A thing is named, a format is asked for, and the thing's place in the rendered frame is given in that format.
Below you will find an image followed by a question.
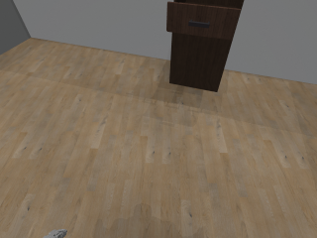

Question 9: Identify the cabinet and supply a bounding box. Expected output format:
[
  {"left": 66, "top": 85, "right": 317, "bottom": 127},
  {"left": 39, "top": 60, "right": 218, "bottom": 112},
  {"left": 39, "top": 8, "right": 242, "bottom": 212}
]
[{"left": 169, "top": 0, "right": 245, "bottom": 92}]

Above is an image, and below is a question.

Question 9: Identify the drawer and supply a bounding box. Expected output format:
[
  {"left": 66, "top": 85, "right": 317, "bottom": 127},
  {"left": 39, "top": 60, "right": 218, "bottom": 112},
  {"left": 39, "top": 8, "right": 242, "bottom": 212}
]
[{"left": 166, "top": 1, "right": 241, "bottom": 41}]

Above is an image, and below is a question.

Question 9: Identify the handle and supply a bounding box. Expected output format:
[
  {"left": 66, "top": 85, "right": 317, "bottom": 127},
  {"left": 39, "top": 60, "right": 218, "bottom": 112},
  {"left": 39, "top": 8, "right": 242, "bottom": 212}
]
[{"left": 188, "top": 19, "right": 210, "bottom": 29}]

